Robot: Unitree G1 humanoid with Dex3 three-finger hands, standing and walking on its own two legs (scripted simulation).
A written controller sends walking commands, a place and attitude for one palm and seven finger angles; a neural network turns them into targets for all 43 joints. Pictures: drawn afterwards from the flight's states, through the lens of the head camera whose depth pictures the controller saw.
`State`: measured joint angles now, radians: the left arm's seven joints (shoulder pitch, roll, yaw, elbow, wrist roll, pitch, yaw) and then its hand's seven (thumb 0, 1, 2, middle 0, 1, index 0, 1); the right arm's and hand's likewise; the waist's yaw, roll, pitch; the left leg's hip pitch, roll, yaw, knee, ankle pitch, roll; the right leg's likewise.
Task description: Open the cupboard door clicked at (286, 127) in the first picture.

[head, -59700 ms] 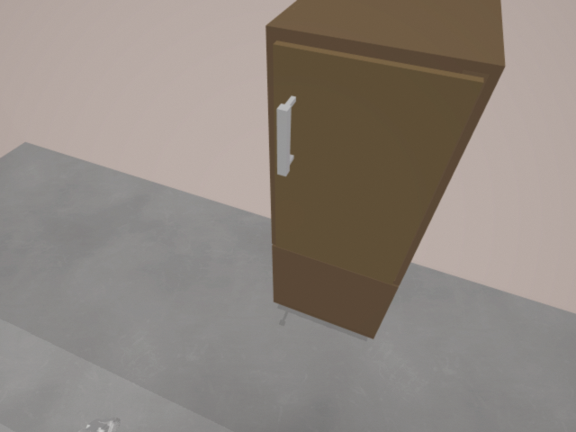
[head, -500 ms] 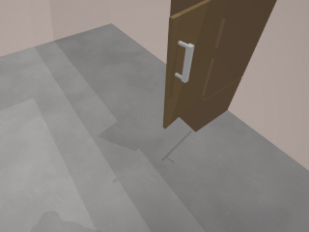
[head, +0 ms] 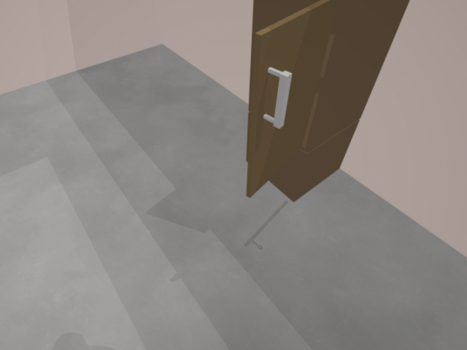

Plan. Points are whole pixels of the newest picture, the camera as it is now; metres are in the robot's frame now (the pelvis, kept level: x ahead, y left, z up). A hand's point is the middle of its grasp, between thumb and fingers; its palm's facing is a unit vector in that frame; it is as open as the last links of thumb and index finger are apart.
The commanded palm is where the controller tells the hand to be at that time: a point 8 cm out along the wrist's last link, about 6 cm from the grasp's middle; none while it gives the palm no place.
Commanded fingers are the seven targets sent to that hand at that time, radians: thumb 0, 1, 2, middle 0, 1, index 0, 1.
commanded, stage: let the arm hang, fingers relaxed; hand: left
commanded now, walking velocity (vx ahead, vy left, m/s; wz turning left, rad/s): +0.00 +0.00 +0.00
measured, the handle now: (275, 98) +0.70 -0.08 +0.05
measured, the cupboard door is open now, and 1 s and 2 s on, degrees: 100 100 100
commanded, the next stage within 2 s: look to check the result in 0.06 s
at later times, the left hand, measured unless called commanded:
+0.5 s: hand out of the picture +0.06 +0.23 -0.16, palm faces +0.00 -0.95 -0.30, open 7.4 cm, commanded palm none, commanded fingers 0.00 0.90 0.90 -0.20 -0.30 -0.20 -0.30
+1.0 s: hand out of the picture +0.11 +0.23 -0.15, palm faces -0.02 -0.94 -0.33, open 7.4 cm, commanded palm none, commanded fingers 0.00 0.90 0.90 -0.20 -0.30 -0.20 -0.30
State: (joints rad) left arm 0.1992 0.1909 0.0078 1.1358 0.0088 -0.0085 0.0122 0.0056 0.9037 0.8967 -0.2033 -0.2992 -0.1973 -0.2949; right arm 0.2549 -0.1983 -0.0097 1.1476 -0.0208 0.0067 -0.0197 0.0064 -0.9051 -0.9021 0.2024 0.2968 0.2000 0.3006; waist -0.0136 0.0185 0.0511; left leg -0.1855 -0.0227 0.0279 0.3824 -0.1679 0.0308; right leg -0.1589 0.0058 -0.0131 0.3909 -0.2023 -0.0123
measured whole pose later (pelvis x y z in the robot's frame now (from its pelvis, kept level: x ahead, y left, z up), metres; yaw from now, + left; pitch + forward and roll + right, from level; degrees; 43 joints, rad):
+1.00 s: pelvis +0.03 -0.01 +0.00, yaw +0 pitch -1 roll +0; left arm 0.10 0.31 0.01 1.13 0.01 -0.03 0.00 0.01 0.90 0.90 -0.20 -0.30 -0.20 -0.30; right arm 0.11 -0.32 -0.01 1.13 -0.02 0.00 -0.01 0.01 -0.90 -0.90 0.20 0.30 0.20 0.30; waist -0.01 0.02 0.05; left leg -0.11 -0.02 0.02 0.30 -0.17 0.02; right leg -0.08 0.01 -0.02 0.31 -0.21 -0.02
